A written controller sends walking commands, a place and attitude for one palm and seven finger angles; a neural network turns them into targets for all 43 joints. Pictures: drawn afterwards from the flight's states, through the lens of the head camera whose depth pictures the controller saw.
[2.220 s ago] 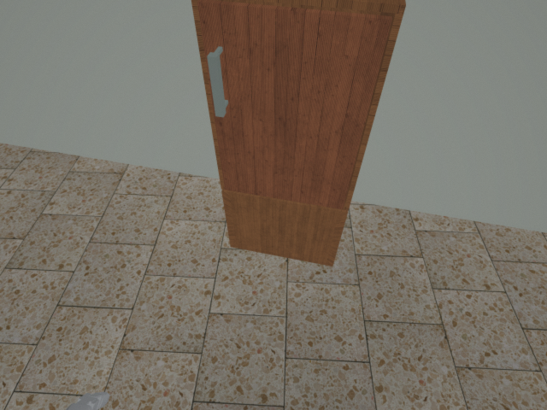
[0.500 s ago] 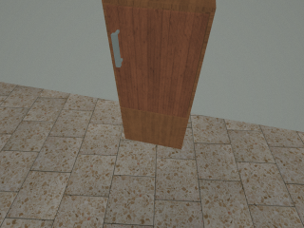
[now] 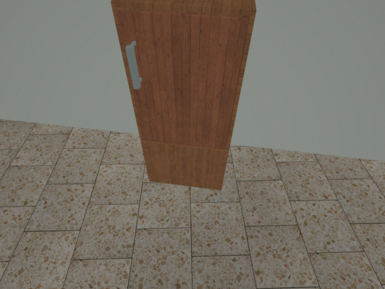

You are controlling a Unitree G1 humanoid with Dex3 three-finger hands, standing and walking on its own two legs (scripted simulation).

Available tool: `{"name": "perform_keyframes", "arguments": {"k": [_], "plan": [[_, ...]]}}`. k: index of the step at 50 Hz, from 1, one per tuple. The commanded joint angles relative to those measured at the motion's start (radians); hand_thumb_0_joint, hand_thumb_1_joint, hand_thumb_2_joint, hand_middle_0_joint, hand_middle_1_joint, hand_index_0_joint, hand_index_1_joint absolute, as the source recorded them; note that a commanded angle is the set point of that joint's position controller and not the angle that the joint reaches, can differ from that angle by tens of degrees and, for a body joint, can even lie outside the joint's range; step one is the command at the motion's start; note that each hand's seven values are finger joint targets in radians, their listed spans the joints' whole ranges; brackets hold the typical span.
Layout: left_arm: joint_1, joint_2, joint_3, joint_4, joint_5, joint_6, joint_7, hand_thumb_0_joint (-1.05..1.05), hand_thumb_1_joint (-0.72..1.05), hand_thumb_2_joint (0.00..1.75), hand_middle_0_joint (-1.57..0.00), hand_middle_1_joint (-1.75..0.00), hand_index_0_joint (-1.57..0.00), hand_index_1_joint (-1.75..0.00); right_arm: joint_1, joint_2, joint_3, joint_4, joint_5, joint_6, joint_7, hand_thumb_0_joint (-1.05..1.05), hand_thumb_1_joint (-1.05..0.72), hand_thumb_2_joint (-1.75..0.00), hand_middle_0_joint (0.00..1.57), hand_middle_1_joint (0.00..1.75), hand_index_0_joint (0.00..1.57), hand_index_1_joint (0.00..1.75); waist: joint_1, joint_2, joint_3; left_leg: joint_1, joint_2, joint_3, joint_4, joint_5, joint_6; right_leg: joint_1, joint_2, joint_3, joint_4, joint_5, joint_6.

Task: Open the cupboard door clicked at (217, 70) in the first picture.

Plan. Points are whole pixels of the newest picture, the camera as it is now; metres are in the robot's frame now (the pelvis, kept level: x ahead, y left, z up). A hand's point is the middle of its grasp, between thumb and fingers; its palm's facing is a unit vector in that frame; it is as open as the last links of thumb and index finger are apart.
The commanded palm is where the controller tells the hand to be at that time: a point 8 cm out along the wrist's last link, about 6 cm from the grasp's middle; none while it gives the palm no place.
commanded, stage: take the last steps up to it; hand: left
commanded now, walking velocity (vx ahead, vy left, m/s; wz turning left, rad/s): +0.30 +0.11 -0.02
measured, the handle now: (135, 65) +0.81 +0.26 +0.05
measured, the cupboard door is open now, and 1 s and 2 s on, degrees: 0 0 0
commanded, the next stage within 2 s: come to a stop and stand still in 0.54 s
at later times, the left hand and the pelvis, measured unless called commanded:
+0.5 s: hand (115, 261) +0.22 +0.22 -0.17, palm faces -0.08 -0.99 -0.14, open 7.4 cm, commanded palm none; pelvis +0.13 +0.06 +0.00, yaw -4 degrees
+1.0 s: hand (98, 235) +0.30 +0.29 -0.20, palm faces +0.02 -0.98 -0.21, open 7.3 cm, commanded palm none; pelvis +0.25 +0.10 -0.02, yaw -3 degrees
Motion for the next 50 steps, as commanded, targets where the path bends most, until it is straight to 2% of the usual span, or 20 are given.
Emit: {"name": "perform_keyframes", "arguments": {"k": [1,3,4,5,6,9,12,23,27,29,30,31,32,34,37,42,45,47,49,50], "plan": [[0.058,0.225,0.08,-0.039,0.007,-0.032,0.021,0.0,0.9,0.9,-0.2,-0.3,-0.2,-0.3,0.022,-0.067,-0.03,-0.08,-0.001,-0.051,-0.002,0.0,-0.9,-0.9,0.2,0.3,0.2,0.3,0.003,-0.157,0.075,-0.1,0.033,-0.031,-0.042,-0.019,0.015,-0.025,-0.294,0.321,-0.243,-0.28,-0.186],[0.027,0.183,0.078,-0.044,0.0,-0.025,0.014,0.0,0.9,0.9,-0.2,-0.3,-0.2,-0.3,0.14,-0.047,-0.027,-0.039,0.003,-0.06,-0.01,0.0,-0.9,-0.9,0.2,0.3,0.2,0.3,-0.04,-0.102,0.065,0.161,-0.003,0.007,-0.216,0.082,0.018,-0.205,-0.184,0.172,-0.141,-0.284,-0.126],[0.007,0.143,0.073,-0.055,0.001,-0.02,0.007,0.0,0.9,0.9,-0.2,-0.3,-0.2,-0.3,0.209,-0.084,-0.039,-0.018,0.0,-0.062,-0.019,0.0,-0.9,-0.9,0.2,0.3,0.2,0.3,-0.068,0.029,0.079,0.247,0.076,-0.122,-0.293,-0.045,0.051,-0.335,-0.093,0.083,0.011,-0.308,-0.08],[-0.017,0.077,0.063,-0.081,0.0,-0.015,0.002,0.0,0.9,0.9,-0.2,-0.3,-0.2,-0.3,0.293,-0.162,-0.058,-0.007,-0.014,-0.061,-0.027,0.0,-0.9,-0.9,0.2,0.3,0.2,0.3,-0.097,0.242,0.115,0.258,0.271,-0.393,-0.473,-0.285,0.131,-0.474,0.01,-0.087,0.294,-0.284,-0.033],[-0.082,0.076,0.062,-0.104,0.009,-0.023,0.008,0.0,0.9,0.9,-0.2,-0.3,-0.2,-0.3,0.308,-0.156,-0.057,-0.006,-0.01,-0.062,-0.03,0.0,-0.9,-0.9,0.2,0.3,0.2,0.3,-0.099,0.239,0.174,0.187,0.366,-0.518,-0.572,-0.319,0.189,-0.52,-0.031,-0.098,0.48,-0.253,-0.034],[-0.045,0.062,0.063,-0.052,0.015,-0.029,-0.012,0.0,0.9,0.9,-0.2,-0.3,-0.2,-0.3,0.208,-0.061,-0.024,-0.022,0.001,-0.083,-0.038,0.0,-0.9,-0.9,0.2,0.3,0.2,0.3,-0.029,0.004,0.181,0.132,0.285,-0.339,-0.556,-0.046,0.186,-0.509,-0.129,-0.082,0.633,-0.064,-0.025],[-0.003,0.038,0.057,-0.026,0.013,-0.021,-0.015,0.0,0.9,0.9,-0.2,-0.3,-0.2,-0.3,0.23,-0.04,-0.012,0.002,0.004,-0.102,-0.045,0.0,-0.9,-0.9,0.2,0.3,0.2,0.3,-0.01,0.047,0.132,0.204,0.224,-0.179,-0.514,0.297,0.175,-0.495,-0.141,-0.117,0.606,0.015,0.002],[-0.19,0.002,0.046,-0.081,0.005,-0.029,-0.008,0.0,0.9,0.9,-0.2,-0.3,-0.2,-0.3,0.339,0.014,-0.005,0.087,-0.003,-0.096,-0.056,0.0,-0.9,-0.9,0.2,0.3,0.2,0.3,-0.045,0.087,0.167,0.28,0.183,-0.031,-0.415,0.855,0.145,-0.389,-0.086,-0.228,0.267,0.071,-0.022],[-0.06,0.021,0.054,-0.055,0.01,-0.042,0.006,0.0,0.9,0.9,-0.2,-0.3,-0.2,-0.3,0.312,-0.016,-0.017,0.088,0.001,-0.089,-0.059,0.0,-0.9,-0.9,0.2,0.3,0.2,0.3,0.02,0.076,0.087,0.286,0.194,-0.014,-0.208,1.178,0.13,-0.168,-0.018,-0.254,0.172,0.021,-0.062],[0.168,0.086,0.075,0.0,0.015,-0.064,0.015,0.0,0.9,0.9,-0.2,-0.3,-0.2,-0.3,0.269,-0.021,-0.024,0.062,0.015,-0.089,-0.052,0.0,-0.9,-0.9,0.2,0.3,0.2,0.3,0.121,0.009,-0.035,0.116,0.145,0.006,0.115,0.971,0.091,0.185,-0.082,-0.169,0.031,0.191,-0.097],[0.275,0.169,0.097,0.023,0.016,-0.077,0.027,0.0,0.9,0.9,-0.2,-0.3,-0.2,-0.3,0.3,0.024,-0.023,0.034,0.024,-0.098,-0.044,0.0,-0.9,-0.9,0.2,0.3,0.2,0.3,0.129,-0.145,-0.13,-0.167,0.004,0.055,0.439,0.425,0.043,0.418,-0.379,0.228,-0.028,0.392,-0.227],[0.292,0.205,0.099,0.034,-0.007,-0.072,0.028,0.0,0.9,0.9,-0.2,-0.3,-0.2,-0.3,0.277,0.031,-0.029,0.011,0.018,-0.095,-0.045,0.0,-0.9,-0.9,0.2,0.3,0.2,0.3,0.099,-0.116,-0.132,-0.279,-0.058,0.004,0.69,-0.132,0.029,0.396,-0.542,0.409,-0.14,0.568,-0.335],[0.186,0.181,0.093,0.007,-0.009,-0.073,0.03,0.0,0.9,0.9,-0.2,-0.3,-0.2,-0.3,0.216,0.035,-0.034,-0.001,0.004,-0.081,-0.039,0.0,-0.9,-0.9,0.2,0.3,0.2,0.3,0.087,-0.108,-0.087,-0.271,0.011,-0.089,0.704,-0.072,0.031,0.232,-0.501,0.35,-0.18,0.457,-0.301],[0.017,0.057,0.06,-0.029,-0.004,-0.066,0.042,0.0,0.9,0.9,-0.2,-0.3,-0.2,-0.3,0.17,0.073,-0.028,-0.009,-0.001,-0.046,-0.037,0.0,-0.9,-0.9,0.2,0.3,0.2,0.3,0.0,-0.009,0.07,-0.224,0.072,-0.096,0.614,0.028,0.013,-0.059,-0.408,0.118,-0.22,0.452,-0.227],[-0.05,0.049,0.051,-0.063,0.01,-0.052,0.053,0.0,0.9,0.9,-0.2,-0.3,-0.2,-0.3,0.208,0.112,-0.023,-0.009,0.005,0.005,-0.04,0.0,-0.9,-0.9,0.2,0.3,0.2,0.3,-0.06,-0.074,0.032,-0.092,0.068,-0.057,0.361,0.03,-0.023,-0.19,-0.324,-0.097,-0.163,0.633,-0.18],[-0.019,0.134,0.076,-0.076,0.009,-0.013,0.043,0.0,0.9,0.9,-0.2,-0.3,-0.2,-0.3,0.047,0.048,-0.042,-0.086,0.003,0.019,-0.031,0.0,-0.9,-0.9,0.2,0.3,0.2,0.3,-0.003,-0.166,0.014,-0.14,0.024,-0.012,0.244,0.048,-0.045,-0.086,-0.313,-0.07,-0.103,0.641,-0.186],[-0.067,0.161,0.088,-0.098,0.014,0.0,0.04,0.0,0.9,0.9,-0.2,-0.3,-0.2,-0.3,0.032,0.022,-0.05,-0.109,0.007,0.009,-0.029,0.0,-0.9,-0.9,0.2,0.3,0.2,0.3,-0.025,-0.197,-0.015,-0.078,0.018,-0.011,0.094,0.108,-0.045,-0.062,-0.294,-0.084,-0.031,0.572,-0.162],[-0.057,0.149,0.085,-0.098,0.002,0.014,0.037,0.0,0.9,0.9,-0.2,-0.3,-0.2,-0.3,0.069,-0.011,-0.052,-0.1,0.004,-0.003,-0.029,0.0,-0.9,-0.9,0.2,0.3,0.2,0.3,-0.046,-0.128,-0.039,0.077,0.038,-0.01,-0.151,0.365,-0.034,-0.104,-0.237,-0.118,0.091,0.368,-0.085],[0.045,0.069,0.064,-0.106,-0.01,0.029,0.039,0.0,0.9,0.9,-0.2,-0.3,-0.2,-0.3,0.057,-0.172,-0.07,-0.144,-0.006,-0.018,-0.036,0.0,-0.9,-0.9,0.2,0.3,0.2,0.3,-0.029,0.306,-0.063,0.079,0.42,-0.41,-0.313,0.932,0.145,-0.219,-0.034,-0.157,0.455,-0.389,0.028],[0.038,0.103,0.07,-0.107,-0.001,0.041,0.045,0.0,0.9,0.9,-0.2,-0.3,-0.2,-0.3,0.035,-0.187,-0.07,-0.152,-0.011,-0.017,-0.051,0.0,-0.9,-0.9,0.2,0.3,0.2,0.3,-0.04,0.2,-0.079,0.016,0.45,-0.427,-0.335,0.846,0.191,-0.206,-0.02,-0.051,0.627,-0.406,0.02]]}}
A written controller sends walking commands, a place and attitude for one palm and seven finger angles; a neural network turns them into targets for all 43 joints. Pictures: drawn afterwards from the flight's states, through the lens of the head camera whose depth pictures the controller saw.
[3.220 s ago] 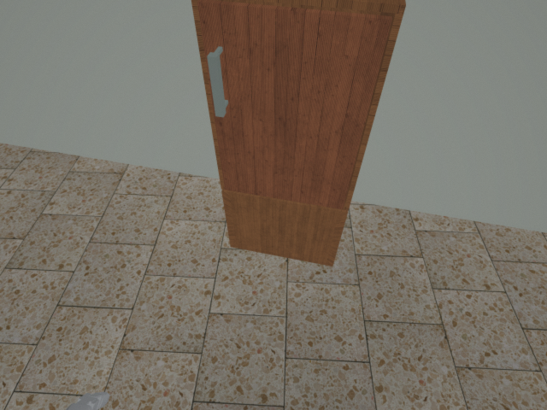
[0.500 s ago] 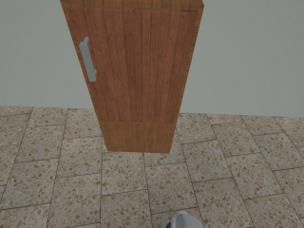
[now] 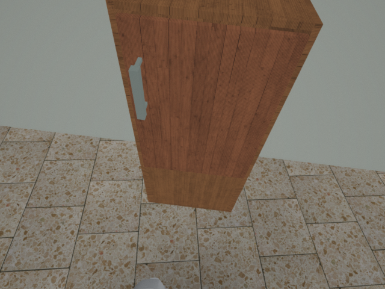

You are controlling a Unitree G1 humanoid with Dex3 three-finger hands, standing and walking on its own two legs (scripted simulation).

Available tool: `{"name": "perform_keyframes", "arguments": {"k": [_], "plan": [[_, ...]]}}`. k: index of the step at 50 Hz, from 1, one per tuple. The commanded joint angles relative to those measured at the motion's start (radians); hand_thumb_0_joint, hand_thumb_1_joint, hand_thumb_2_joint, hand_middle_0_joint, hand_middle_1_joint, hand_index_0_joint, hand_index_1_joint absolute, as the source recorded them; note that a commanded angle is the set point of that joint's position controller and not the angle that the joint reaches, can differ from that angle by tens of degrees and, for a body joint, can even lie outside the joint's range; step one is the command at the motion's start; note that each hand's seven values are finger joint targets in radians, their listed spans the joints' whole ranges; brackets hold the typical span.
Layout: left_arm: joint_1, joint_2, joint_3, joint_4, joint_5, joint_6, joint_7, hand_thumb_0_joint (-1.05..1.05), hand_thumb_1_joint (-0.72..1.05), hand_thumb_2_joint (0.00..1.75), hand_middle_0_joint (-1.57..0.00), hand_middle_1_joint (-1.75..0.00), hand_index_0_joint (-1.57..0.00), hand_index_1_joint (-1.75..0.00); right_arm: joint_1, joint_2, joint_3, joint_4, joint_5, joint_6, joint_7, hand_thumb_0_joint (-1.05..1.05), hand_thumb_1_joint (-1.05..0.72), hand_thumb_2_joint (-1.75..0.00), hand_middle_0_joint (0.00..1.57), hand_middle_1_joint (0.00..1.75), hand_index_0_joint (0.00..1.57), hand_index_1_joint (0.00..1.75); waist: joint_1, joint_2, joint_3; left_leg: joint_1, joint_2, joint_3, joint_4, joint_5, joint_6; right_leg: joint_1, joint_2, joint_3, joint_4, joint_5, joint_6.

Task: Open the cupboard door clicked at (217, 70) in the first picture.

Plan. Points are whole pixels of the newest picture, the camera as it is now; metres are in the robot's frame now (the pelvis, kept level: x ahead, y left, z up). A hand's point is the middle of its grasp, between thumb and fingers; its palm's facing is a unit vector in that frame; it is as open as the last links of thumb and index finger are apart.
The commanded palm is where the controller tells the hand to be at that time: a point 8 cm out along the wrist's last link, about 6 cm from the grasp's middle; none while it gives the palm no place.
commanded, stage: come to a stop and stand still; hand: left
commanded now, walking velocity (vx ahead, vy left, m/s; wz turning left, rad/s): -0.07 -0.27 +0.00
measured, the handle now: (140, 90) +0.56 +0.18 +0.07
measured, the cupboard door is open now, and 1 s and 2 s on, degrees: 0 0 0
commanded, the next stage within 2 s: look again from close up in 0.90 s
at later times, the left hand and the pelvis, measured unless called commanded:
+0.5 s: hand out of the picture -0.03 +0.15 -0.15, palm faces +0.01 -0.97 -0.24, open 7.4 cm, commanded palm none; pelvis -0.05 -0.03 +0.02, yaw -1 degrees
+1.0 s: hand out of the picture -0.08 +0.09 -0.15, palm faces +0.05 -0.99 -0.15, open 7.4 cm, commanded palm none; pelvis -0.06 -0.06 +0.02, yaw -1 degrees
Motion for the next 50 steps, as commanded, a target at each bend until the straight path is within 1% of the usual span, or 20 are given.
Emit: {"name": "perform_keyframes", "arguments": {"k": [1,3,5,9,14,17,19,20,21,22,23,24,26,29,33,34,36,41,49,50], "plan": [[0.078,0.072,0.025,-0.066,0.008,0.008,0.009,0.0,0.9,0.9,-0.2,-0.3,-0.2,-0.3,0.125,-0.207,-0.027,-0.028,-0.02,-0.007,-0.033,0.0,-0.9,-0.9,0.2,0.3,0.2,0.3,-0.036,0.205,-0.138,0.119,0.386,-0.368,-0.339,0.532,0.192,-0.148,0.063,0.176,0.511,-0.229,-0.001],[0.097,0.094,0.038,-0.05,0.009,0.009,-0.007,0.0,0.9,0.9,-0.2,-0.3,-0.2,-0.3,0.039,-0.162,-0.012,-0.053,-0.019,-0.01,-0.038,0.0,-0.9,-0.9,0.2,0.3,0.2,0.3,-0.009,0.164,-0.104,0.141,0.303,-0.253,-0.334,0.443,0.167,-0.21,0.052,0.189,0.598,-0.076,0.014],[0.124,0.098,0.035,-0.041,0.008,0.012,-0.017,0.0,0.9,0.9,-0.2,-0.3,-0.2,-0.3,0.045,-0.144,-0.01,-0.054,-0.011,-0.019,-0.042,0.0,-0.9,-0.9,0.2,0.3,0.2,0.3,-0.011,0.152,-0.17,0.212,0.265,-0.181,-0.324,0.474,0.149,-0.209,0.047,0.182,0.594,-0.011,0.033],[0.097,0.094,0.034,-0.054,0.009,0.023,-0.026,0.0,0.9,0.9,-0.2,-0.3,-0.2,-0.3,0.096,-0.146,-0.021,-0.026,-0.009,-0.016,-0.043,0.0,-0.9,-0.9,0.2,0.3,0.2,0.3,-0.038,0.161,-0.176,0.272,0.274,-0.197,-0.365,0.281,0.157,-0.185,0.028,0.156,0.437,-0.03,0.044],[0.072,0.061,0.016,-0.043,0.01,0.023,-0.034,0.0,0.9,0.9,-0.2,-0.3,-0.2,-0.3,0.121,-0.162,-0.034,0.0,-0.017,0.002,-0.023,0.0,-0.9,-0.9,0.2,0.3,0.2,0.3,-0.061,0.221,-0.113,0.192,0.236,-0.241,-0.476,-0.152,0.129,-0.061,0.028,0.08,0.139,-0.097,0.022],[0.151,0.031,0.006,-0.004,-0.001,0.014,-0.031,0.0,0.9,0.9,-0.2,-0.3,-0.2,-0.3,0.101,-0.179,-0.044,0.01,-0.024,0.011,-0.012,0.0,-0.9,-0.9,0.2,0.3,0.2,0.3,-0.031,0.248,-0.126,0.137,0.203,-0.214,-0.51,-0.233,0.097,0.079,0.058,0.026,-0.071,-0.098,-0.009],[0.238,0.036,0.005,0.038,0.0,0.001,-0.026,0.0,0.9,0.9,-0.2,-0.3,-0.2,-0.3,0.091,-0.16,-0.045,0.023,-0.018,0.017,-0.007,0.0,-0.9,-0.9,0.2,0.3,0.2,0.3,0.006,0.201,-0.111,0.051,0.137,-0.142,-0.465,-0.242,0.041,0.241,0.07,-0.003,-0.312,0.066,-0.019],[0.267,0.065,0.009,0.048,0.005,-0.005,-0.02,0.0,0.9,0.9,-0.2,-0.3,-0.2,-0.3,0.107,-0.113,-0.038,0.027,-0.01,0.02,-0.004,0.0,-0.9,-0.9,0.2,0.3,0.2,0.3,0.013,0.112,-0.1,-0.013,0.085,-0.094,-0.394,-0.26,-0.002,0.299,0.019,0.05,-0.416,0.069,-0.036],[0.239,0.123,0.013,0.037,0.014,-0.015,-0.012,0.0,0.9,0.9,-0.2,-0.3,-0.2,-0.3,0.12,-0.047,-0.024,0.023,0.001,0.025,-0.001,0.0,-0.9,-0.9,0.2,0.3,0.2,0.3,-0.002,-0.079,-0.07,-0.054,0.003,-0.016,-0.213,-0.232,-0.044,0.215,-0.153,0.272,-0.533,-0.136,-0.097],[0.143,0.169,0.013,0.004,0.013,-0.016,-0.007,0.0,0.9,0.9,-0.2,-0.3,-0.2,-0.3,0.088,-0.014,-0.008,0.005,-0.003,0.026,0.006,0.0,-0.9,-0.9,0.2,0.3,0.2,0.3,-0.009,-0.176,-0.007,-0.051,-0.022,0.0,-0.081,-0.217,-0.044,0.035,-0.277,0.382,-0.621,-0.277,-0.15],[0.07,0.15,0.01,-0.008,0.009,-0.029,-0.001,0.0,0.9,0.9,-0.2,-0.3,-0.2,-0.3,0.049,-0.035,-0.009,0.004,-0.01,0.032,0.009,0.0,-0.9,-0.9,0.2,0.3,0.2,0.3,-0.002,-0.229,0.031,-0.025,-0.002,-0.046,0.015,-0.189,-0.022,-0.078,-0.263,0.389,-0.631,-0.274,-0.155],[0.036,0.117,0.001,-0.001,0.007,-0.038,0.002,0.0,0.9,0.9,-0.2,-0.3,-0.2,-0.3,0.07,-0.027,-0.005,0.018,-0.01,0.033,0.008,0.0,-0.9,-0.9,0.2,0.3,0.2,0.3,-0.025,-0.244,0.057,-0.003,0.006,-0.059,0.046,-0.156,-0.01,-0.104,-0.226,0.345,-0.61,-0.19,-0.144],[0.007,0.072,-0.014,0.012,0.002,-0.049,-0.002,0.0,0.9,0.9,-0.2,-0.3,-0.2,-0.3,0.157,-0.017,0.004,0.072,-0.007,0.018,0.008,0.0,-0.9,-0.9,0.2,0.3,0.2,0.3,-0.06,-0.137,0.04,0.035,0.008,-0.035,0.035,-0.08,-0.013,-0.02,-0.148,0.21,-0.498,0.057,-0.132],[0.079,0.047,-0.026,0.055,-0.006,-0.056,-0.005,0.0,0.9,0.9,-0.2,-0.3,-0.2,-0.3,0.179,0.0,0.016,0.105,-0.004,0.01,-0.003,0.0,-0.9,-0.9,0.2,0.3,0.2,0.3,-0.037,-0.137,0.018,0.102,0.011,-0.015,-0.079,-0.026,-0.021,0.031,-0.124,0.167,-0.427,0.197,-0.114],[0.125,0.004,-0.033,0.092,-0.015,-0.053,0.001,0.0,0.9,0.9,-0.2,-0.3,-0.2,-0.3,0.213,-0.026,0.028,0.15,-0.002,-0.013,-0.024,0.0,-0.9,-0.9,0.2,0.3,0.2,0.3,-0.021,-0.037,0.01,0.213,0.072,-0.073,-0.261,0.173,-0.007,0.04,-0.05,0.162,-0.387,0.203,-0.053],[0.144,0.004,-0.033,0.109,-0.016,-0.053,-0.001,0.0,0.9,0.9,-0.2,-0.3,-0.2,-0.3,0.2,-0.028,0.031,0.162,-0.002,-0.015,-0.029,0.0,-0.9,-0.9,0.2,0.3,0.2,0.3,-0.01,0.011,-0.004,0.222,0.075,-0.073,-0.251,0.232,-0.004,0.068,-0.044,0.149,-0.368,0.285,-0.047],[0.14,0.016,-0.03,0.12,-0.018,-0.049,0.0,0.0,0.9,0.9,-0.2,-0.3,-0.2,-0.3,0.202,-0.018,0.034,0.174,0.001,-0.018,-0.03,0.0,-0.9,-0.9,0.2,0.3,0.2,0.3,-0.01,0.072,-0.056,0.214,0.069,-0.07,-0.269,0.227,-0.003,0.144,-0.046,0.137,-0.354,0.285,-0.042],[0.14,0.0,-0.03,0.127,-0.013,-0.049,0.001,0.0,0.9,0.9,-0.2,-0.3,-0.2,-0.3,0.193,0.003,0.032,0.177,-0.001,-0.009,-0.028,0.0,-0.9,-0.9,0.2,0.3,0.2,0.3,-0.016,0.018,-0.003,0.195,0.051,-0.057,-0.282,0.11,-0.01,0.103,-0.046,0.152,-0.409,0.16,-0.048],[0.154,-0.009,-0.028,0.125,-0.009,-0.052,0.001,0.0,0.9,0.9,-0.2,-0.3,-0.2,-0.3,0.195,0.009,0.033,0.176,-0.002,-0.011,-0.026,0.0,-0.9,-0.9,0.2,0.3,0.2,0.3,-0.018,-0.006,0.009,0.21,0.049,-0.056,-0.282,0.111,-0.006,0.074,-0.046,0.152,-0.419,0.135,-0.05],[0.247,0.028,-0.034,0.141,0.01,-0.096,0.041,0.0,0.9,0.9,-0.2,-0.3,-0.2,-0.3,0.064,-0.026,0.036,0.095,0.006,-0.034,-0.008,0.0,-0.9,-0.9,0.2,0.3,0.2,0.3,0.041,-0.07,0.036,0.074,0.027,-0.02,-0.023,0.048,-0.031,0.1,-0.125,0.259,-0.401,0.732,0.013]]}}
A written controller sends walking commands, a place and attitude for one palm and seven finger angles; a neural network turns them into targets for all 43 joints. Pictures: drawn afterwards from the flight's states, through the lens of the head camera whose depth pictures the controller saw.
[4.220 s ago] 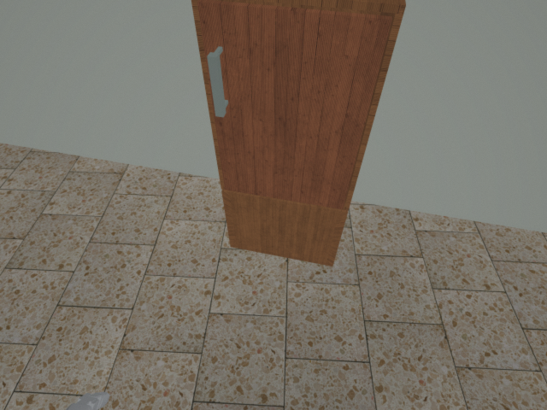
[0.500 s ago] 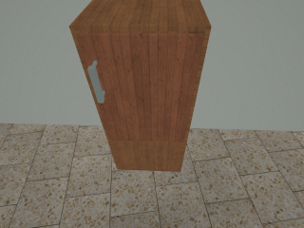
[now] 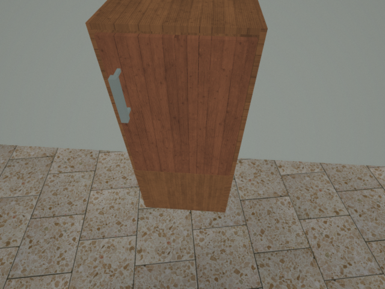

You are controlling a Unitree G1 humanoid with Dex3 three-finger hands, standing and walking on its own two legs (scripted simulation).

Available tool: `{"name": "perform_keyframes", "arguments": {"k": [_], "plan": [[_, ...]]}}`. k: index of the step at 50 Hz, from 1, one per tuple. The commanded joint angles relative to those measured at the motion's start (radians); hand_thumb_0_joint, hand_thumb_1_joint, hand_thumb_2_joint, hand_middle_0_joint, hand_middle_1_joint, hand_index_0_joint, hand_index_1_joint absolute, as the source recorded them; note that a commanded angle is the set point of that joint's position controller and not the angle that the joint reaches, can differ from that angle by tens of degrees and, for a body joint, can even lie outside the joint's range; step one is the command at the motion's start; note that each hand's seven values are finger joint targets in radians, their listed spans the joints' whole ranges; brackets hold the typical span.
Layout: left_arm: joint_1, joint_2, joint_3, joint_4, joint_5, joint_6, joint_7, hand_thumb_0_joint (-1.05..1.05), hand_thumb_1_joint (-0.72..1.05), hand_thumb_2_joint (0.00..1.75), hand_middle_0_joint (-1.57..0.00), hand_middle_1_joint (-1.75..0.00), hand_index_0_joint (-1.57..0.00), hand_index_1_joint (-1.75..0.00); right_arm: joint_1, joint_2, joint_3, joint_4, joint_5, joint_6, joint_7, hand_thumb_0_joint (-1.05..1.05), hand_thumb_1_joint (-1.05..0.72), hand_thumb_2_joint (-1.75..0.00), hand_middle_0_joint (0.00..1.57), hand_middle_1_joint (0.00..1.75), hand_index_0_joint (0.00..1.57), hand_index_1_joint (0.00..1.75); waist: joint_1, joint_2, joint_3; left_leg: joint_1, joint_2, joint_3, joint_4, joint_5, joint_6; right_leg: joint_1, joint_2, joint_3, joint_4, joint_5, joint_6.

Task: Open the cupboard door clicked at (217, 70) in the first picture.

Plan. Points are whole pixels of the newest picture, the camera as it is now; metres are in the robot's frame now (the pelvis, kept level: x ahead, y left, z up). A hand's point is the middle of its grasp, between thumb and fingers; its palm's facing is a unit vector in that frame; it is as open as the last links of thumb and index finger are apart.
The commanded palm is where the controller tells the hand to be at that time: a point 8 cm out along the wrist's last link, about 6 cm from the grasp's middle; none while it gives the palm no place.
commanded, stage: look again from close up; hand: left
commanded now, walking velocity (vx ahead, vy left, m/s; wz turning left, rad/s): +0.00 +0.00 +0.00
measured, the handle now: (121, 96) +0.62 +0.25 +0.05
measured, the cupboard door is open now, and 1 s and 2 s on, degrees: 0 0 0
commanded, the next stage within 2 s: shuffle to correct the standing spot in 0.52 s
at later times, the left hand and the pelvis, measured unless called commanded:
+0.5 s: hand out of the picture +0.02 +0.22 -0.18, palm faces -0.01 -0.97 -0.23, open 7.4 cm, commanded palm none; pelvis +0.01 +0.04 +0.00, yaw -1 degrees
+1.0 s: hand out of the picture +0.03 +0.23 -0.19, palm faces +0.02 -0.98 -0.19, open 7.4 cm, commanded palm none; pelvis +0.06 +0.06 -0.01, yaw -1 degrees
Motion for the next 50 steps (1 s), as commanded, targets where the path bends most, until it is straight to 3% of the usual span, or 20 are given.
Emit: {"name": "perform_keyframes", "arguments": {"k": [1,2,3,4,6,9,12,23,30,34,37,40,42,43,44,45,46,47,48,50], "plan": [[0.112,0.177,0.024,-0.061,0.025,-0.069,0.041,0.0,0.9,0.9,-0.2,-0.3,-0.2,-0.3,0.002,-0.056,-0.011,-0.142,0.0,-0.029,0.016,0.0,-0.9,-0.9,0.2,0.3,0.2,0.3,-0.016,-0.117,0.009,-0.124,-0.01,-0.016,0.249,-0.166,0.051,-0.043,-0.252,0.208,-0.076,0.67,0.017],[0.081,0.17,0.019,-0.081,0.025,-0.069,0.036,0.0,0.9,0.9,-0.2,-0.3,-0.2,-0.3,0.022,-0.062,-0.011,-0.139,0.003,-0.029,0.019,0.0,-0.9,-0.9,0.2,0.3,0.2,0.3,-0.018,-0.105,-0.03,-0.112,-0.007,0.003,0.261,-0.189,0.056,-0.05,-0.239,0.175,-0.06,0.555,-0.038],[0.056,0.17,0.019,-0.1,0.022,-0.07,0.033,0.0,0.9,0.9,-0.2,-0.3,-0.2,-0.3,0.05,-0.057,-0.009,-0.138,0.004,-0.031,0.021,0.0,-0.9,-0.9,0.2,0.3,0.2,0.3,-0.032,-0.105,-0.056,-0.084,-0.019,0.016,0.22,-0.147,0.054,-0.047,-0.215,0.158,-0.045,0.485,-0.064],[0.04,0.168,0.024,-0.112,0.018,-0.07,0.031,0.0,0.9,0.9,-0.2,-0.3,-0.2,-0.3,0.071,-0.054,-0.007,-0.135,0.001,-0.032,0.023,0.0,-0.9,-0.9,0.2,0.3,0.2,0.3,-0.035,-0.066,-0.064,-0.027,-0.018,0.029,0.154,-0.086,0.059,-0.061,-0.195,0.122,-0.018,0.424,-0.061],[0.046,0.139,0.017,-0.117,0.01,-0.056,0.028,0.0,0.9,0.9,-0.2,-0.3,-0.2,-0.3,0.091,-0.095,-0.004,-0.135,-0.003,-0.043,0.019,0.0,-0.9,-0.9,0.2,0.3,0.2,0.3,-0.026,-0.008,-0.021,-0.009,0.022,-0.025,0.069,0.059,0.079,-0.12,-0.128,0.094,0.023,0.21,-0.03],[0.063,0.133,0.013,-0.112,0.013,-0.031,0.02,0.0,0.9,0.9,-0.2,-0.3,-0.2,-0.3,0.053,-0.118,-0.001,-0.146,-0.006,-0.042,0.014,0.0,-0.9,-0.9,0.2,0.3,0.2,0.3,0.006,0.097,0.07,-0.103,0.042,-0.08,0.006,0.02,0.105,-0.122,-0.087,0.076,0.017,0.006,-0.009],[0.058,0.143,0.007,-0.116,0.013,-0.022,0.012,0.0,0.9,0.9,-0.2,-0.3,-0.2,-0.3,0.037,-0.139,0.0,-0.16,-0.006,-0.037,0.014,0.0,-0.9,-0.9,0.2,0.3,0.2,0.3,0.01,-0.003,0.097,-0.13,0.031,-0.093,-0.038,-0.114,0.105,-0.133,-0.086,0.082,-0.003,-0.064,-0.003],[0.04,0.181,0.005,-0.115,0.011,-0.024,0.005,0.0,0.9,0.9,-0.2,-0.3,-0.2,-0.3,0.026,-0.167,0.003,-0.135,-0.004,-0.052,0.011,0.0,-0.9,-0.9,0.2,0.3,0.2,0.3,0.016,-0.02,-0.013,-0.017,0.031,-0.07,-0.025,0.095,0.109,-0.08,-0.114,0.085,0.009,0.098,0.01],[0.027,0.194,0.009,-0.099,0.012,-0.024,0.007,0.0,0.9,0.9,-0.2,-0.3,-0.2,-0.3,0.016,-0.174,0.002,-0.111,-0.002,-0.054,0.006,0.0,-0.9,-0.9,0.2,0.3,0.2,0.3,0.013,-0.016,-0.023,0.022,0.034,-0.056,0.0,0.219,0.106,-0.067,-0.12,0.08,0.023,0.18,0.014],[0.044,0.193,0.012,-0.09,0.02,-0.021,0.002,0.0,0.9,0.9,-0.2,-0.3,-0.2,-0.3,0.021,-0.167,0.002,-0.105,-0.004,-0.045,0.013,0.0,-0.9,-0.9,0.2,0.3,0.2,0.3,0.017,-0.037,-0.005,-0.01,0.017,-0.037,0.013,0.013,0.111,-0.071,-0.124,0.087,0.024,0.025,-0.001],[0.061,0.215,0.022,-0.091,0.021,-0.02,-0.004,0.0,0.9,0.9,-0.2,-0.3,-0.2,-0.3,-0.004,-0.159,0.002,-0.124,-0.009,-0.04,0.021,0.0,-0.9,-0.9,0.2,0.3,0.2,0.3,0.027,-0.062,0.059,-0.101,-0.025,0.0,0.075,-0.098,0.101,-0.078,-0.162,0.151,-0.021,-0.082,-0.031],[0.103,0.248,0.041,-0.089,0.022,-0.023,-0.002,0.0,0.9,0.9,-0.2,-0.3,-0.2,-0.3,-0.022,-0.141,0.0,-0.15,-0.012,-0.039,0.024,0.0,-0.9,-0.9,0.2,0.3,0.2,0.3,0.04,-0.168,0.085,-0.207,-0.066,0.068,0.213,-0.152,0.082,-0.023,-0.258,0.259,-0.076,-0.016,-0.087],[0.116,0.26,0.052,-0.096,0.025,-0.028,0.0,0.0,0.9,0.9,-0.2,-0.3,-0.2,-0.3,-0.03,-0.133,-0.001,-0.164,-0.013,-0.043,0.026,0.0,-0.9,-0.9,0.2,0.3,0.2,0.3,0.04,-0.175,0.09,-0.226,-0.059,0.08,0.237,-0.188,0.077,-0.006,-0.305,0.283,-0.067,0.119,-0.119],[0.101,0.251,0.052,-0.099,0.026,-0.027,0.002,0.0,0.9,0.9,-0.2,-0.3,-0.2,-0.3,-0.019,-0.127,0.0,-0.163,-0.011,-0.047,0.026,0.0,-0.9,-0.9,0.2,0.3,0.2,0.3,0.027,-0.171,0.081,-0.168,-0.052,0.076,0.164,-0.159,0.079,-0.026,-0.285,0.234,-0.023,0.203,-0.11],[0.076,0.235,0.049,-0.11,0.028,-0.022,0.003,0.0,0.9,0.9,-0.2,-0.3,-0.2,-0.3,0.02,-0.132,-0.002,-0.148,-0.008,-0.051,0.025,0.0,-0.9,-0.9,0.2,0.3,0.2,0.3,0.004,-0.102,0.055,-0.05,-0.04,0.062,0.084,-0.001,0.086,-0.07,-0.22,0.143,0.062,0.271,-0.071],[0.052,0.202,0.039,-0.119,0.026,-0.018,0.004,0.0,0.9,0.9,-0.2,-0.3,-0.2,-0.3,0.092,-0.17,-0.005,-0.118,-0.009,-0.057,0.02,0.0,-0.9,-0.9,0.2,0.3,0.2,0.3,-0.023,0.037,0.009,0.099,0.024,-0.033,0.055,0.334,0.115,-0.138,-0.127,0.037,0.223,0.28,-0.018],[0.033,0.163,0.024,-0.128,0.019,-0.016,0.01,0.0,0.9,0.9,-0.2,-0.3,-0.2,-0.3,0.169,-0.214,-0.012,-0.09,-0.011,-0.061,0.005,0.0,-0.9,-0.9,0.2,0.3,0.2,0.3,-0.037,0.208,-0.045,0.237,0.142,-0.181,0.036,0.766,0.187,-0.254,-0.059,-0.033,0.369,0.051,0.028],[0.009,0.157,0.017,-0.139,0.01,-0.016,0.018,0.0,0.9,0.9,-0.2,-0.3,-0.2,-0.3,0.192,-0.211,-0.009,-0.079,-0.003,-0.057,-0.009,0.0,-0.9,-0.9,0.2,0.3,0.2,0.3,-0.038,0.258,-0.054,0.313,0.216,-0.233,0.01,1.123,0.249,-0.357,-0.049,0.013,0.481,-0.294,0.041],[-0.021,0.164,0.02,-0.145,0.007,-0.013,0.022,0.0,0.9,0.9,-0.2,-0.3,-0.2,-0.3,0.171,-0.206,-0.009,-0.086,-0.002,-0.054,-0.016,0.0,-0.9,-0.9,0.2,0.3,0.2,0.3,-0.031,0.173,-0.045,0.305,0.236,-0.21,0.019,1.168,0.273,-0.368,-0.08,0.059,0.513,-0.334,0.038],[-0.059,0.169,0.028,-0.152,0.011,-0.01,0.017,0.0,0.9,0.9,-0.2,-0.3,-0.2,-0.3,0.091,-0.222,-0.02,-0.113,-0.005,-0.051,-0.019,0.0,-0.9,-0.9,0.2,0.3,0.2,0.3,-0.015,0.085,-0.007,0.252,0.215,-0.164,0.01,1.023,0.271,-0.352,-0.1,0.054,0.448,-0.263,0.036]]}}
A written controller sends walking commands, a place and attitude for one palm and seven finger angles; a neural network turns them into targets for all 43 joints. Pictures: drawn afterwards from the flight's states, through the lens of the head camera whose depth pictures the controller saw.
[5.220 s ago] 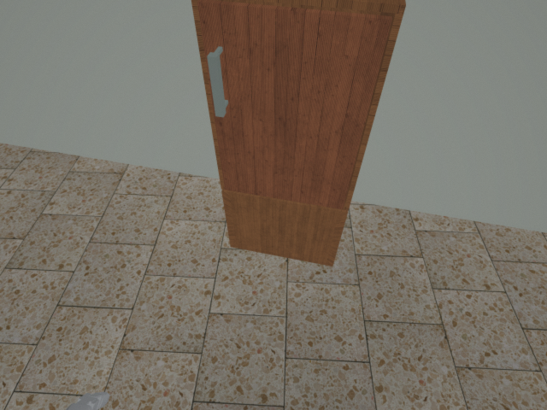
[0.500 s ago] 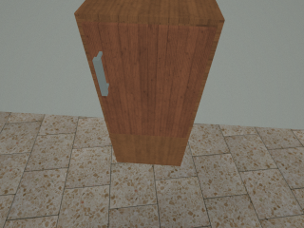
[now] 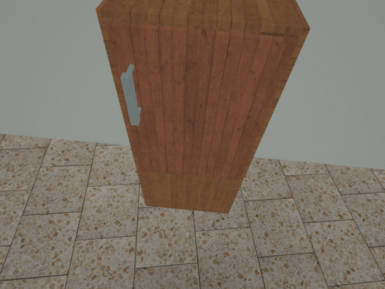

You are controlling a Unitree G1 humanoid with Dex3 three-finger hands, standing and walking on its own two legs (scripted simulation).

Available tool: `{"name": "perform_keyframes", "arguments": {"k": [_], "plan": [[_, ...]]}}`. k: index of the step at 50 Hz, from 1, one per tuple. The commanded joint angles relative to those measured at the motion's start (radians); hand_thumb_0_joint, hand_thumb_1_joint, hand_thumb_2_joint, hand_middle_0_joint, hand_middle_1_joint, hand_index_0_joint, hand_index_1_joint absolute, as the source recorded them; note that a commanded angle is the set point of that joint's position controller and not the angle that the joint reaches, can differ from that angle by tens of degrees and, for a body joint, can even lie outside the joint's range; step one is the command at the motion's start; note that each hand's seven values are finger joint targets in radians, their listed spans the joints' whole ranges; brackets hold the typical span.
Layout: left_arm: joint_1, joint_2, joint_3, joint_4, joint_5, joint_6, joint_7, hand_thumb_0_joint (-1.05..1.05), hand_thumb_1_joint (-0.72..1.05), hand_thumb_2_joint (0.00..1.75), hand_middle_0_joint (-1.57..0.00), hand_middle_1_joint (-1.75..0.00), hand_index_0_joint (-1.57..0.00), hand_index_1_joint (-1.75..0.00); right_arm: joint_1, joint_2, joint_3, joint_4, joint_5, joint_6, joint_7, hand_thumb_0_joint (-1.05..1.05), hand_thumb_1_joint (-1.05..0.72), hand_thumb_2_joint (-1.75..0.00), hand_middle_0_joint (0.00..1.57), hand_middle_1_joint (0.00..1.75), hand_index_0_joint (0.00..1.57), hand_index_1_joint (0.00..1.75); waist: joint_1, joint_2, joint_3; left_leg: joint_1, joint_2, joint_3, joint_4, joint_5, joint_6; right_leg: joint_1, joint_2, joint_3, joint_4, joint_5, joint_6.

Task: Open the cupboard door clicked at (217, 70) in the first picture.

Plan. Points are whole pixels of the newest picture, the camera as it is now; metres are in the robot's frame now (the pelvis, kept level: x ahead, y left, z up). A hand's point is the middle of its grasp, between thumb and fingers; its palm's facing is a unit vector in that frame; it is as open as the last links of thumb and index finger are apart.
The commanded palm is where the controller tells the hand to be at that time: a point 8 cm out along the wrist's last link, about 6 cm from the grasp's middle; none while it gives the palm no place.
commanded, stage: come to a stop and stand still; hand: left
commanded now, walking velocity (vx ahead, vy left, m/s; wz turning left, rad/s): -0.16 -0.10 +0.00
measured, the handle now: (133, 96) +0.55 +0.20 +0.06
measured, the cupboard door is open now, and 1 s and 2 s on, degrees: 0 0 0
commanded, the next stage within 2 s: look again from close up in 0.76 s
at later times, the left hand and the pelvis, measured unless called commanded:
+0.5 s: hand out of the picture +0.07 +0.15 -0.16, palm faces +0.04 -0.98 -0.20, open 7.3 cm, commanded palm none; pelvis +0.01 -0.02 +0.01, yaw +1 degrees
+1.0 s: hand out of the picture +0.02 +0.15 -0.15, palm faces +0.02 -0.97 -0.26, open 7.4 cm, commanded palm none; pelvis +0.01 -0.03 +0.01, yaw +1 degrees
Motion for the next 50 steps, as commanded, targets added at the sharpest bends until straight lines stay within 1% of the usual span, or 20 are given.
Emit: {"name": "perform_keyframes", "arguments": {"k": [1,8,9,11,12,13,14,17,18,20,22,25,26,27,28,30,32,35,41,50], "plan": [[-0.06,0.076,0.026,-0.099,-0.002,-0.022,0.005,0.0,0.9,0.9,-0.2,-0.3,-0.2,-0.3,0.083,-0.17,-0.042,-0.015,-0.003,-0.001,-0.028,0.0,-0.9,-0.9,0.2,0.3,0.2,0.3,-0.022,0.141,-0.027,0.191,0.292,-0.219,-0.146,1.167,0.143,-0.18,-0.018,0.001,0.017,0.04,-0.007],[-0.006,0.067,0.034,-0.106,0.005,-0.013,-0.003,0.0,0.9,0.9,-0.2,-0.3,-0.2,-0.3,0.018,-0.142,-0.059,-0.045,-0.005,0.013,-0.021,0.0,-0.9,-0.9,0.2,0.3,0.2,0.3,0.015,0.133,-0.057,0.06,0.242,-0.156,-0.105,0.859,0.064,0.009,0.007,-0.03,-0.236,0.351,-0.017],[0.017,0.09,0.037,-0.106,0.008,-0.023,-0.002,0.0,0.9,0.9,-0.2,-0.3,-0.2,-0.3,0.014,-0.129,-0.06,-0.05,-0.004,0.014,-0.02,0.0,-0.9,-0.9,0.2,0.3,0.2,0.3,0.027,0.074,-0.079,0.045,0.21,-0.137,-0.052,0.751,0.032,0.059,-0.017,0.002,-0.301,0.533,-0.022],[0.03,0.151,0.041,-0.106,0.008,-0.036,0.002,0.0,0.9,0.9,-0.2,-0.3,-0.2,-0.3,0.06,-0.095,-0.063,-0.053,0.005,0.021,-0.012,0.0,-0.9,-0.9,0.2,0.3,0.2,0.3,-0.001,-0.066,-0.127,-0.09,0.078,-0.074,0.041,0.274,-0.037,0.161,-0.204,0.183,-0.261,0.985,-0.128],[0.03,0.167,0.041,-0.106,0.004,-0.04,0.003,0.0,0.9,0.9,-0.2,-0.3,-0.2,-0.3,0.066,-0.065,-0.056,-0.049,0.008,0.031,-0.01,0.0,-0.9,-0.9,0.2,0.3,0.2,0.3,-0.001,-0.186,-0.156,-0.103,0.043,-0.047,0.097,0.036,-0.057,0.165,-0.259,0.228,-0.315,1.038,-0.183],[0.011,0.162,0.036,-0.112,0.005,-0.04,0.005,0.0,0.9,0.9,-0.2,-0.3,-0.2,-0.3,0.046,-0.053,-0.053,-0.048,0.008,0.036,-0.009,0.0,-0.9,-0.9,0.2,0.3,0.2,0.3,0.005,-0.21,-0.14,-0.114,0.04,-0.051,0.152,-0.14,-0.062,0.131,-0.272,0.246,-0.355,1.017,-0.218],[-0.024,0.154,0.035,-0.12,0.011,-0.038,0.009,0.0,0.9,0.9,-0.2,-0.3,-0.2,-0.3,0.04,-0.043,-0.05,-0.044,0.006,0.038,-0.009,0.0,-0.9,-0.9,0.2,0.3,0.2,0.3,-0.004,-0.193,-0.125,-0.109,0.052,-0.062,0.147,-0.165,-0.061,0.104,-0.258,0.221,-0.363,0.965,-0.227],[-0.115,0.154,0.032,-0.144,-0.001,-0.031,0.006,0.0,0.9,0.9,-0.2,-0.3,-0.2,-0.3,0.098,-0.047,-0.041,-0.003,0.005,0.032,-0.003,0.0,-0.9,-0.9,0.2,0.3,0.2,0.3,-0.049,-0.103,-0.113,0.025,0.069,-0.058,-0.116,0.096,-0.061,0.005,-0.16,0.137,-0.335,0.656,-0.142],[-0.119,0.128,0.029,-0.15,-0.007,-0.027,0.001,0.0,0.9,0.9,-0.2,-0.3,-0.2,-0.3,0.096,-0.07,-0.039,0.003,-0.002,0.025,-0.003,0.0,-0.9,-0.9,0.2,0.3,0.2,0.3,-0.04,-0.009,-0.092,0.057,0.11,-0.102,-0.16,0.209,-0.048,-0.044,-0.094,0.099,-0.323,0.515,-0.095],[-0.135,0.108,0.025,-0.149,-0.001,-0.018,-0.003,0.0,0.9,0.9,-0.2,-0.3,-0.2,-0.3,0.018,-0.1,-0.035,-0.012,-0.007,0.014,0.002,0.0,-0.9,-0.9,0.2,0.3,0.2,0.3,-0.007,0.176,-0.017,-0.07,0.192,-0.17,-0.235,0.344,-0.008,0.017,-0.015,0.031,-0.301,0.364,-0.028],[-0.088,0.108,0.022,-0.119,-0.001,-0.023,-0.006,0.0,0.9,0.9,-0.2,-0.3,-0.2,-0.3,-0.012,-0.107,-0.031,-0.018,-0.006,0.008,-0.003,0.0,-0.9,-0.9,0.2,0.3,0.2,0.3,0.015,0.108,-0.014,-0.082,0.178,-0.151,-0.226,0.328,-0.011,0.064,-0.023,0.043,-0.334,0.392,-0.03],[-0.063,0.105,0.019,-0.095,-0.003,-0.033,-0.007,0.0,0.9,0.9,-0.2,-0.3,-0.2,-0.3,0.021,-0.099,-0.027,-0.003,-0.005,0.003,-0.006,0.0,-0.9,-0.9,0.2,0.3,0.2,0.3,0.004,0.072,-0.049,-0.028,0.157,-0.12,-0.219,0.307,-0.03,0.083,-0.048,0.062,-0.367,0.478,-0.043],[0.042,0.116,0.019,-0.048,-0.004,-0.04,0.034,0.0,0.9,0.9,-0.2,-0.3,-0.2,-0.3,-0.057,-0.149,-0.047,-0.068,0.011,0.005,0.0,0.0,-0.9,-0.9,0.2,0.3,0.2,0.3,0.025,0.119,-0.026,-0.04,0.171,-0.058,-0.033,0.36,-0.059,0.054,-0.111,0.093,-0.333,0.777,-0.04],[-0.015,0.154,0.014,-0.086,-0.006,-0.051,0.024,0.0,0.9,0.9,-0.2,-0.3,-0.2,-0.3,0.014,-0.081,-0.034,-0.083,0.004,0.015,0.004,0.0,-0.9,-0.9,0.2,0.3,0.2,0.3,-0.029,0.146,-0.101,-0.05,0.104,-0.08,-0.077,0.119,-0.065,0.07,-0.141,0.156,-0.347,0.633,-0.081],[-0.051,0.147,0.008,-0.101,-0.006,-0.055,0.014,0.0,0.9,0.9,-0.2,-0.3,-0.2,-0.3,0.055,-0.073,-0.028,-0.08,0.001,0.016,0.006,0.0,-0.9,-0.9,0.2,0.3,0.2,0.3,-0.04,0.134,-0.099,-0.035,0.111,-0.094,-0.109,0.098,-0.059,0.029,-0.123,0.142,-0.361,0.445,-0.095],[-0.079,0.128,0.003,-0.107,-0.003,-0.053,0.0,0.0,0.9,0.9,-0.2,-0.3,-0.2,-0.3,0.077,-0.088,-0.027,-0.09,-0.007,0.009,0.011,0.0,-0.9,-0.9,0.2,0.3,0.2,0.3,-0.038,0.143,-0.055,-0.05,0.137,-0.127,-0.159,0.148,-0.034,0.004,-0.062,0.084,-0.357,0.318,-0.077],[-0.079,0.117,-0.001,-0.098,-0.005,-0.048,-0.007,0.0,0.9,0.9,-0.2,-0.3,-0.2,-0.3,0.069,-0.111,-0.027,-0.102,-0.006,0.009,0.009,0.0,-0.9,-0.9,0.2,0.3,0.2,0.3,-0.03,0.065,-0.007,-0.079,0.145,-0.14,-0.194,0.123,-0.021,0.005,-0.039,0.073,-0.371,0.283,-0.065],[-0.072,0.108,-0.004,-0.08,-0.007,-0.047,-0.012,0.0,0.9,0.9,-0.2,-0.3,-0.2,-0.3,0.074,-0.121,-0.021,-0.094,-0.007,0.007,0.007,0.0,-0.9,-0.9,0.2,0.3,0.2,0.3,-0.025,0.047,0.028,-0.085,0.141,-0.143,-0.231,0.11,-0.016,0.01,-0.034,0.073,-0.379,0.287,-0.061],[-0.055,0.117,-0.004,-0.047,-0.011,-0.055,-0.012,0.0,0.9,0.9,-0.2,-0.3,-0.2,-0.3,0.098,-0.117,-0.01,-0.045,-0.005,0.002,0.006,0.0,-0.9,-0.9,0.2,0.3,0.2,0.3,-0.025,0.005,-0.001,-0.035,0.124,-0.118,-0.229,0.151,-0.023,0.046,-0.054,0.092,-0.401,0.343,-0.064],[-0.05,0.115,0.002,-0.012,-0.011,-0.061,-0.009,0.0,0.9,0.9,-0.2,-0.3,-0.2,-0.3,0.107,-0.1,-0.005,0.023,-0.004,-0.001,0.001,0.0,-0.9,-0.9,0.2,0.3,0.2,0.3,-0.018,0.036,-0.009,-0.018,0.126,-0.102,-0.23,0.201,-0.035,0.076,-0.064,0.087,-0.395,0.435,-0.069]]}}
